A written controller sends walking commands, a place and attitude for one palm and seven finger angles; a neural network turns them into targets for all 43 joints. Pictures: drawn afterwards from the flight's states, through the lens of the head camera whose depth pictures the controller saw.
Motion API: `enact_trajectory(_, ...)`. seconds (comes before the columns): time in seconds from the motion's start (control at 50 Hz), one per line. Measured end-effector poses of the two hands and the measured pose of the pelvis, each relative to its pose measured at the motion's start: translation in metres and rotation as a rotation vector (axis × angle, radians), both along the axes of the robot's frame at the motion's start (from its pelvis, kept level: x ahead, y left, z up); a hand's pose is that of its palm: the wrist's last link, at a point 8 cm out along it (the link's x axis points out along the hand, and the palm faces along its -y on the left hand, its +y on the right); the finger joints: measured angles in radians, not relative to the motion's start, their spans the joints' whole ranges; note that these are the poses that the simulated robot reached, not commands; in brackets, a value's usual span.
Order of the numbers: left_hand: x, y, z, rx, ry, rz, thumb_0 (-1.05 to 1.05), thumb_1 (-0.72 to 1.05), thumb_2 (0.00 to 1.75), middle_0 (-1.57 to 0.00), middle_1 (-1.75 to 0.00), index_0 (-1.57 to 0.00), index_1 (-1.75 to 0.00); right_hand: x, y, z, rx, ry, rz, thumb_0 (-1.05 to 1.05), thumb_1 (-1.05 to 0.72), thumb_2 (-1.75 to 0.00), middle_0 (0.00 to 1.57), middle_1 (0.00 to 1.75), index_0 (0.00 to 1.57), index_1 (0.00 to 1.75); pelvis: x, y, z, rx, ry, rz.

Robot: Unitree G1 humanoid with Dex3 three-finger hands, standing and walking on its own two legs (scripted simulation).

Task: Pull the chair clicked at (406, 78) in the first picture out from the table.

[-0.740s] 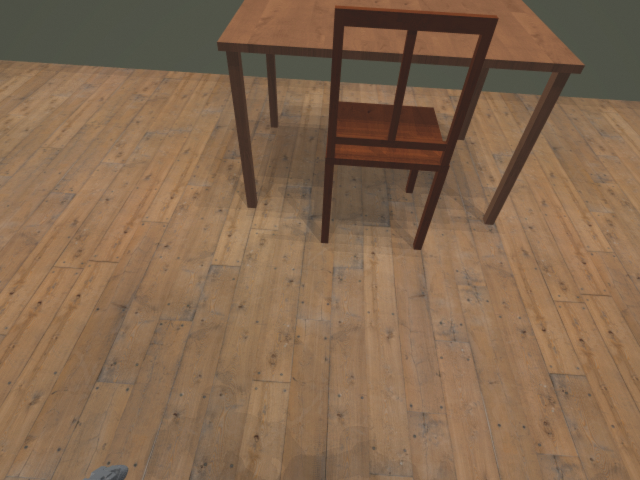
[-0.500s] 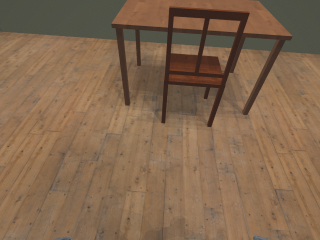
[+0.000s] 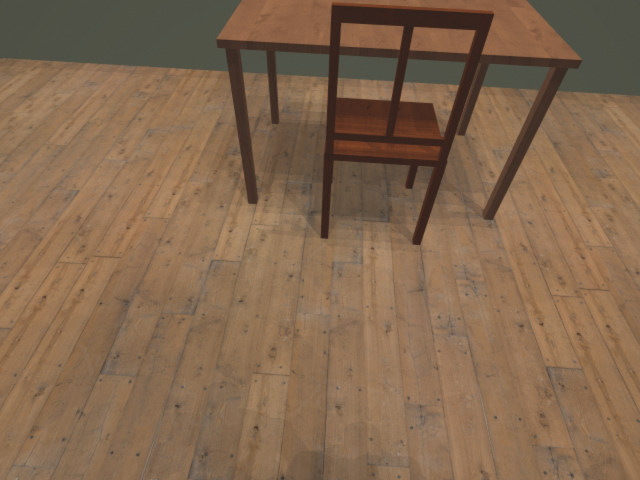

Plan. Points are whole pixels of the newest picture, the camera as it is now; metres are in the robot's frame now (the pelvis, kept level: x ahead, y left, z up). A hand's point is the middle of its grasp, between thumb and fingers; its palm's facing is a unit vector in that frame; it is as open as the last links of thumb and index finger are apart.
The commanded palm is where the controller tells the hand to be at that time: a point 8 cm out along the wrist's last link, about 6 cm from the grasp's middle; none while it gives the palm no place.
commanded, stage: stand and wait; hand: left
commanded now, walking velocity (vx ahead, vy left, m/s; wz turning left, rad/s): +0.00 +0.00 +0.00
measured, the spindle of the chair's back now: (398, 85) +1.21 -0.17 -0.07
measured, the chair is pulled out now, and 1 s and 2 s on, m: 0.00 0.00 0.00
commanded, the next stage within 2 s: look at it before walking up in 0.08 s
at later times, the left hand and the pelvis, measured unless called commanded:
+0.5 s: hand out of the picture +0.08 +0.24 -0.16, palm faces -0.03 -0.95 -0.32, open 7.4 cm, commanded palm none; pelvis +0.01 -0.01 +0.00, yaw +0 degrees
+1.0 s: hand out of the picture +0.06 +0.21 -0.17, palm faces -0.05 -0.96 -0.26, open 7.4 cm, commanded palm none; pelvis +0.03 -0.01 +0.00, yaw -4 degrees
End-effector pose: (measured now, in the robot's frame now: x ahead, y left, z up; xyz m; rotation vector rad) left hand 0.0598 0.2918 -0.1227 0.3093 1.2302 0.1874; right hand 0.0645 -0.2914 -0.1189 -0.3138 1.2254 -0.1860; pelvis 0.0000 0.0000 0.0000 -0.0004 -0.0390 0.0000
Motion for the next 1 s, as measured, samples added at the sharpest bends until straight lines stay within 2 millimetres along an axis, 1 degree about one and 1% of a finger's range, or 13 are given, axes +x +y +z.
enact_trajectory(0.3,0.011,-0.009,0.002,-0.008,-0.021,-0.012,0.00,0.90,0.90,-0.20,-0.30,-0.21,-0.30,0.006,-0.002,0.000,0.010,-0.011,0.000,0.00,-0.90,-0.90,0.21,0.30,0.20,0.30,0.002,-0.005,0.001,0.001,0.005,-0.003)
enact_trajectory(0.76,0.011,-0.011,0.002,-0.006,-0.008,-0.002,0.00,0.90,0.90,-0.20,-0.30,-0.21,-0.30,0.017,-0.006,0.003,0.005,-0.017,0.004,0.00,-0.90,-0.90,0.21,0.30,0.20,0.30,0.008,-0.009,0.003,0.001,0.002,-0.005)
enact_trajectory(0.88,0.008,-0.014,-0.001,-0.009,0.006,0.003,0.00,0.90,0.90,-0.20,-0.30,-0.21,-0.30,0.014,-0.003,0.001,0.009,-0.009,-0.002,0.00,-0.90,-0.90,0.21,0.30,0.20,0.30,0.010,-0.008,0.002,-0.001,0.005,-0.015)
enact_trajectory(1.0,-0.003,-0.032,-0.016,-0.071,0.086,0.000,0.00,0.90,0.90,-0.20,-0.30,-0.20,-0.30,-0.002,0.014,-0.013,0.055,0.022,-0.058,0.00,-0.91,-0.90,0.20,0.30,0.20,0.29,0.027,-0.008,-0.004,-0.004,0.019,-0.064)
